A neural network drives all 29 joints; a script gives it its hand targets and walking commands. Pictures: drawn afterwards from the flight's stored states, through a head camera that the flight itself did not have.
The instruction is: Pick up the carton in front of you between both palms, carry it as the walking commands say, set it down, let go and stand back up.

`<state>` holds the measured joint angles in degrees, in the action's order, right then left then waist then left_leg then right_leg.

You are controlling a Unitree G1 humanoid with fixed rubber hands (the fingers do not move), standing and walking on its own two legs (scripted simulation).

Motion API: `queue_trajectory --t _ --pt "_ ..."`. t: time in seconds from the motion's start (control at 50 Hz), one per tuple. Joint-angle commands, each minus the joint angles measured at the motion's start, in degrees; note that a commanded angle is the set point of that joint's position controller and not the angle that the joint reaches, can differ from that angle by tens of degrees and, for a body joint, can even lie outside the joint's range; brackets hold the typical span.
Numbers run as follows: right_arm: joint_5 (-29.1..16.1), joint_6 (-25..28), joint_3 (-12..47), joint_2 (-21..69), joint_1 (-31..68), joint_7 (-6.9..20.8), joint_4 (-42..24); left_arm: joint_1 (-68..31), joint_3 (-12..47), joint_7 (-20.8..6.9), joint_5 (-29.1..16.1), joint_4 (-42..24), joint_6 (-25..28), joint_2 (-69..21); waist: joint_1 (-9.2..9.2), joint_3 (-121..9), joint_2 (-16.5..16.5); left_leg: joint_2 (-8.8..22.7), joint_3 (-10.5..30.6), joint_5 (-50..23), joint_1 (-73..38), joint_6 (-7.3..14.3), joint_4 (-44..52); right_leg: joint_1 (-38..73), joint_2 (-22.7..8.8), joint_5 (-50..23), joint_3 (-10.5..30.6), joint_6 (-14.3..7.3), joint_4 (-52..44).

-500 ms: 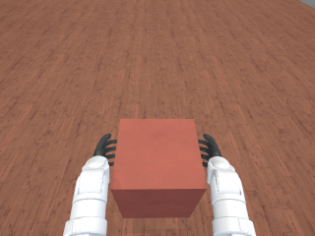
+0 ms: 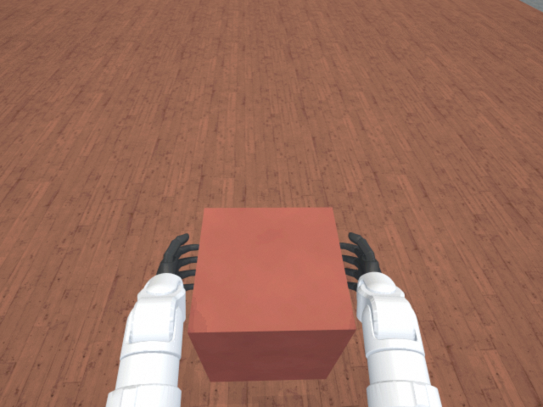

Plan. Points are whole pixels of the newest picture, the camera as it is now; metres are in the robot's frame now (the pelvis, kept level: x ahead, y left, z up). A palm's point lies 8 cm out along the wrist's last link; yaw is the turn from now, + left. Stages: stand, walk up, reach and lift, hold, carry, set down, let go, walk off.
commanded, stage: hold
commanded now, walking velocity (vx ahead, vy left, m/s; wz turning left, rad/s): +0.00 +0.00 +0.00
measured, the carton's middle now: (268, 298) +0.30 +0.00 -0.05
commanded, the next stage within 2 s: set down in 0.28 s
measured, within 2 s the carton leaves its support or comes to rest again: neither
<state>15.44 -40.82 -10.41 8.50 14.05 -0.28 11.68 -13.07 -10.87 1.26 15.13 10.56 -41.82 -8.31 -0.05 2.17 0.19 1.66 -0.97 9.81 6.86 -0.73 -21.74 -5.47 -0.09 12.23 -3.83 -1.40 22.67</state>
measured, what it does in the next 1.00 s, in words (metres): lowers itself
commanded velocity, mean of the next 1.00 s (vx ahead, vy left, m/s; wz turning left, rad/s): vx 0.00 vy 0.00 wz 0.00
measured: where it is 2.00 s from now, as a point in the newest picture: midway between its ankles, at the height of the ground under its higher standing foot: outside the picture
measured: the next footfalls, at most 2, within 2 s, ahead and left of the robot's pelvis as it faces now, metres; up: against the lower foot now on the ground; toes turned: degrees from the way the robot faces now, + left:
none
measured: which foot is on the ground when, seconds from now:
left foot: down 0.00-1.00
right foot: down 0.00-1.00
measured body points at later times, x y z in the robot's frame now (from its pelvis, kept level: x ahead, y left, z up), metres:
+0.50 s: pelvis -0.03 +0.03 -0.01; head -0.06 +0.03 +0.44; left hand +0.31 +0.16 +0.03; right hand +0.30 -0.14 +0.04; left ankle +0.03 +0.13 -0.74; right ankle +0.01 -0.10 -0.74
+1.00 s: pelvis -0.04 +0.02 -0.09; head +0.18 +0.02 +0.31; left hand +0.36 +0.18 -0.18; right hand +0.36 -0.12 -0.18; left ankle +0.03 +0.13 -0.74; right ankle +0.01 -0.10 -0.74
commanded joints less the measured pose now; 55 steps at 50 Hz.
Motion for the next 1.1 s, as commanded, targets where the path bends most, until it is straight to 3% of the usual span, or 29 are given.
queue_trajectory --t 0.0,0.1,0.3,0.38,0.46,0.54,0.62,0.72,0.82,0.92,0.98,1.08 --pt "-12.87 2.36 27.89 51.39 23.97 12.51 -2.07 -26.63 29.29 -13.94 -14.06 -3.31 3.14 -51.69 0.65 -16.5 -1.69 -7.29 5.52 -11.51 -5.44 1.78 1.34 7.37 3.41 -18.94 9.6 1.2 -2.9" --pt "-12.79 2.03 26.88 51.8 26.84 13.88 0.37 -27.65 26.6 -14.2 -12.22 0.18 2.94 -52.28 -0.43 -13.28 -1.08 -6.77 5.31 -5.23 -4.85 2.16 2.48 4.77 3.43 -9.88 9.03 1.0 -4.17" --pt "-11.62 2.44 23.49 53.69 33.02 15.95 5.92 -35.02 24.98 -16.22 -12.1 5.08 2.95 -55.09 0.27 -11.09 0.2 -5.56 5.23 3.69 -4.63 1.83 3.29 0.68 3.85 1.61 8.18 -0.17 -4.73" --pt "-9.25 4.47 18.82 52.92 41.56 17.25 12.76 -42.76 20.59 -16.56 -10.41 11.95 4.34 -56.29 0.19 -9.2 1.15 -4.75 5.78 12.82 -2.31 1.88 2.9 -2.33 4.03 9.06 7.51 -0.78 -2.68" --pt "-4.55 7.41 10.02 50.62 49.25 16.85 22.03 -49.26 11.74 -15.32 -5.47 21.13 6.84 -54.24 -0.05 -6.61 1.6 -4.12 6.5 19.01 1.35 2.14 1.46 -6.07 4.49 12.15 6.76 -0.74 0.94" --pt "2.09 9.99 -0.64 45.29 49.3 13.95 28.48 -50.06 0.87 -12.55 1.07 26.06 9.54 -46.79 -0.6 -4.09 0.34 -4.93 5.94 16.95 4.08 2.14 -2.32 -11.72 4.6 12.6 6.78 -0.98 3.77" --pt "6.73 13.89 -6.44 39.02 44.44 11.52 28.8 -44.91 -5.95 -10.97 6.53 26.94 13.91 -38.65 -1.42 -6.03 -0.38 -5.91 4.6 7.06 9.79 2.0 -7.12 -17.52 5.26 6.29 6.84 -0.56 7.14" --pt "5.05 24.14 -1.98 39.25 41.63 10.43 26.99 -43.67 -0.59 -11.02 4.62 24.48 24.33 -38.44 -1.19 -17.66 0.08 -7.25 4.24 -6.36 15.44 0.85 -14.96 -24.74 6.57 -4.2 7.15 0.42 13.72" --pt "-1.48 33.65 11.97 46.56 45.87 9.32 24.67 -46.68 11.97 -11.83 -1.39 23.32 33.85 -44.58 -1.96 -39.02 -0.5 -8.34 3.98 -16.17 22.33 0.24 -25.38 -29.57 7.76 -13.66 7.41 1.8 23.74" --pt "-7.36 36.36 24.49 50.26 47.73 7.0 17.98 -48.84 23.12 -11.72 -7.67 17.59 36.53 -46.45 -2.73 -63.41 -0.45 -8.78 3.88 -24.9 27.83 -0.73 -35.02 -33.58 8.13 -23.12 7.55 3.02 33.45" --pt "-7.97 34.89 26.12 50.63 47.17 6.3 17.59 -48.27 24.11 -11.91 -8.56 17.91 35.25 -46.21 -3.24 -64.97 -0.76 -9.21 3.14 -19.87 35.09 -1.08 -37.84 -38.66 8.53 -19.39 7.31 3.61 36.23" --pt "-6.91 31.04 22.51 51.17 48.9 7.01 21.74 -50.48 19.93 -13.35 -7.45 22.17 31.53 -45.6 -3.55 -57.02 -1.56 -9.62 1.89 -6.1 47.7 -0.64 -40.78 -49.61 9.03 -5.76 6.51 3.84 39.12"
